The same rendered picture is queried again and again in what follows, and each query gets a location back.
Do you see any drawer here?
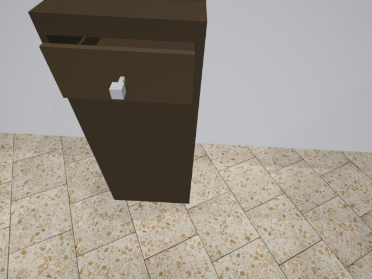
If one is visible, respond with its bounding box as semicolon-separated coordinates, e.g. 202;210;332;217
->
39;37;195;105

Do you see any cabinet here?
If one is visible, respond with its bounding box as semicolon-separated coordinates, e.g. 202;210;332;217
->
28;0;207;203

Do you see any handle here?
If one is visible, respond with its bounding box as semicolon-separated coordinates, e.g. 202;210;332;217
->
109;76;126;99

